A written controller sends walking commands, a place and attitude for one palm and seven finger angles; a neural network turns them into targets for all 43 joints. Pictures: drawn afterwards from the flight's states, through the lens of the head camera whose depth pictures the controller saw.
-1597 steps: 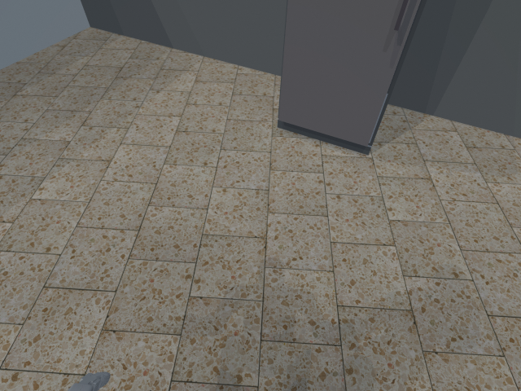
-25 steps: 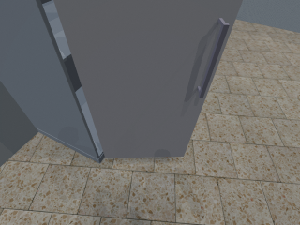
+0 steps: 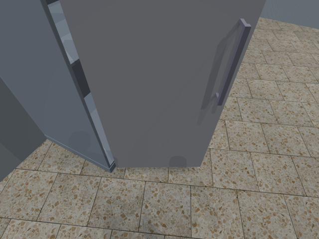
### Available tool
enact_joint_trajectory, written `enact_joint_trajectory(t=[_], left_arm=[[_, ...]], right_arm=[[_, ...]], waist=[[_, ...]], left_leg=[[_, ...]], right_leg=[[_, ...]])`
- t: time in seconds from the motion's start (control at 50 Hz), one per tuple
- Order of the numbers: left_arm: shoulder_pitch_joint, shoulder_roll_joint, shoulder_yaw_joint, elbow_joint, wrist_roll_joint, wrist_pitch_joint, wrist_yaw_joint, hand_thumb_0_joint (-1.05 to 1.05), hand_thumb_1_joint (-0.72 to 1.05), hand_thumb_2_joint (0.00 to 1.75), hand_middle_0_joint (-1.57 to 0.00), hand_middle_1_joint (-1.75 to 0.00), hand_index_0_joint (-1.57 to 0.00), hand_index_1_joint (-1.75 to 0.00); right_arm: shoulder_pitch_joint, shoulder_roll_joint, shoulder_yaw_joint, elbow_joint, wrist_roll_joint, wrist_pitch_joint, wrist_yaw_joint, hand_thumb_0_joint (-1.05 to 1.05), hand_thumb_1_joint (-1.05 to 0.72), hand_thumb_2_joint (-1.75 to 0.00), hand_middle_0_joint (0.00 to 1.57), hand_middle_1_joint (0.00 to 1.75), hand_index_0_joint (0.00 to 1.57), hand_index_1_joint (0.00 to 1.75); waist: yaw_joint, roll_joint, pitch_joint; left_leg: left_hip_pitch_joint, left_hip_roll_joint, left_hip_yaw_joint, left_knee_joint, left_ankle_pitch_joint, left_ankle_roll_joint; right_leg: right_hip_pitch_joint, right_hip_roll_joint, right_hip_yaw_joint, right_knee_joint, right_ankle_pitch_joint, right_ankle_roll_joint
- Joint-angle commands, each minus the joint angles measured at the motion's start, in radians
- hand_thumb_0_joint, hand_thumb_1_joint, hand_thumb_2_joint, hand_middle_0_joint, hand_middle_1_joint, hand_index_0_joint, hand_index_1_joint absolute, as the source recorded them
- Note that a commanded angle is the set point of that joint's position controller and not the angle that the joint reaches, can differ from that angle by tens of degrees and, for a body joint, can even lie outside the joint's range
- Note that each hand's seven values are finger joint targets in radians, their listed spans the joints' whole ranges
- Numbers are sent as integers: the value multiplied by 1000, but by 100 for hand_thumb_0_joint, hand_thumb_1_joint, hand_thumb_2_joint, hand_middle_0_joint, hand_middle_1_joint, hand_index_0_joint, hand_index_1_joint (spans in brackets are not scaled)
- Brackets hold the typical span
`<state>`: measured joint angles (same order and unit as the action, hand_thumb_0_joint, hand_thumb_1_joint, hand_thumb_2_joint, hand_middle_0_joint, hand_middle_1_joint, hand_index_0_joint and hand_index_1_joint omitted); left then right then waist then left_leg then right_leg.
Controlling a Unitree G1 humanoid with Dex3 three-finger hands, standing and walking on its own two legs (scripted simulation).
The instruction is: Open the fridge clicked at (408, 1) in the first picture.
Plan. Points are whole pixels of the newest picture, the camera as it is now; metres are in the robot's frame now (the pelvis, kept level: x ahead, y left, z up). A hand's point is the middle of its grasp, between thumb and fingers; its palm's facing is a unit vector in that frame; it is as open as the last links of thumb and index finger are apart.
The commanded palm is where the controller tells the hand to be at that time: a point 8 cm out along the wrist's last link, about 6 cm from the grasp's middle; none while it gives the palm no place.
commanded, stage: look to check the result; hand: right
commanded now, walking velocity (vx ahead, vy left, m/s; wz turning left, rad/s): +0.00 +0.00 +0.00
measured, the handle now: (229, 68) +0.62 -0.19 +0.10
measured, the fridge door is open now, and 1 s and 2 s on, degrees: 62 62 62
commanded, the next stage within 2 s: stand and wait in 0.38 s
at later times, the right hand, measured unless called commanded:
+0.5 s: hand out of the picture +0.07 -0.23 -0.16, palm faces -0.01 +0.95 -0.30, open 7.4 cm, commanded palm none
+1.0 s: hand out of the picture +0.07 -0.24 -0.16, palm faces -0.02 +0.95 -0.31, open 7.4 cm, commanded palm none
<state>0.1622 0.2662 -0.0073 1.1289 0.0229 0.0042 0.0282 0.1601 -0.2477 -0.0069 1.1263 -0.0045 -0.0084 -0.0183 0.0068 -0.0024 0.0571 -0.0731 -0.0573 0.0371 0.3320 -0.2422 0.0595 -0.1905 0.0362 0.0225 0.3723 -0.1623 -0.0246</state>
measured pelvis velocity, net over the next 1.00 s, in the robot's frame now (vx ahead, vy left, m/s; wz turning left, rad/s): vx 0.01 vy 0.00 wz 0.01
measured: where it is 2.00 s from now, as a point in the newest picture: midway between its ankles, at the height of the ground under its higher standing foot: outside the picture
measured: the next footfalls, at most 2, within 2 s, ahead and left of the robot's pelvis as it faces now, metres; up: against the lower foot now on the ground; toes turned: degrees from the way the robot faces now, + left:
none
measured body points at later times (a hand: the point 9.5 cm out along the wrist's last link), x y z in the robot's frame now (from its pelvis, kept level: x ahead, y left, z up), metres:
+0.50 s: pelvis +0.00 +0.00 +0.00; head +0.02 +0.00 +0.45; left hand +0.07 +0.27 -0.14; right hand +0.07 -0.28 -0.14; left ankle -0.04 +0.08 -0.75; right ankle +0.02 -0.10 -0.75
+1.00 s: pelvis +0.01 +0.00 +0.00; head +0.03 +0.00 +0.45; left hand +0.07 +0.28 -0.14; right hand +0.08 -0.29 -0.14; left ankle -0.04 +0.08 -0.75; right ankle +0.02 -0.10 -0.75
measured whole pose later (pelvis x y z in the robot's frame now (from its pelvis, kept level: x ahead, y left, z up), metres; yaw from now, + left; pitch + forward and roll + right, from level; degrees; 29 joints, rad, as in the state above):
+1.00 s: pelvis +0.01 +0.00 +0.00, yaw +1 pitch -1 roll +0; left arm 0.12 0.30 -0.01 1.14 0.02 0.00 0.02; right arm 0.13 -0.30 0.00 1.13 0.00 -0.01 -0.02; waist 0.01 0.00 0.06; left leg -0.04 -0.05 0.02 0.29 -0.23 0.05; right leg -0.15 0.04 0.01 0.33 -0.16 -0.03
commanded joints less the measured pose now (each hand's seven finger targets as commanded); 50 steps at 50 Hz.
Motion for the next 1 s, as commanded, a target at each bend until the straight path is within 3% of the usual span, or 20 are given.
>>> enact_joint_trajectory(t=[0.0, 0.44, 0.6, 0.74, 0.98], left_arm=[[-9, 168, 34, -51, -5, -18, 12, 0, 90, 90, -20, -30, -20, -30], [-45, 200, 35, -51, -7, -19, 6, 0, 90, 90, -20, -30, -20, -30], [-57, 208, 32, -50, -5, -22, 5, 0, 90, 90, -20, -30, -20, -30], [-54, 216, 34, -50, -8, -24, 5, 0, 90, 90, -20, -30, -20, -30], [-58, 221, 35, -44, -9, -22, 5, 0, 90, 90, -20, -30, -20, -30]], right_arm=[[1, -179, -35, -48, -3, -22, -8, 0, -90, -90, 20, 30, 20, 30], [-21, -218, -33, -47, -5, -23, -6, 0, -90, -90, 20, 30, 20, 30], [-37, -219, -32, -50, -4, -22, -2, 0, -90, -90, 20, 30, 20, 30], [-35, -229, -34, -54, -5, -25, -4, 0, -90, -90, 20, 30, 20, 30], [-41, -234, -34, -50, -3, -24, -5, 0, -90, -90, 20, 30, 20, 30]], waist=[[-2, 1, -77], [-4, 16, -74], [-4, -11, -71], [-4, 16, -98], [-1, 17, -77]], left_leg=[[-26, 179, -134, -68, 209, -21], [-23, 180, -139, -82, 210, -27], [-19, 179, -140, -85, 177, -18], [-5, 181, -137, -84, 224, -21], [-8, 184, -138, -89, 229, -23]], right_leg=[[67, -139, 111, -24, 178, -20], [86, -144, 118, -46, 195, -20], [84, -148, 125, -65, 192, -19], [107, -150, 121, -54, 229, -20], [104, -150, 119, -62, 218, -18]])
